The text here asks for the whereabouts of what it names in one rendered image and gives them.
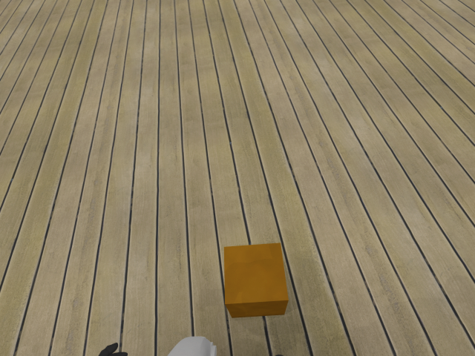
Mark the left robot thigh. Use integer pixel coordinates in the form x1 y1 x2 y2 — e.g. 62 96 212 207
168 337 217 356

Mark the carton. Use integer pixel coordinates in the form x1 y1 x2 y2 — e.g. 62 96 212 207
224 243 289 318

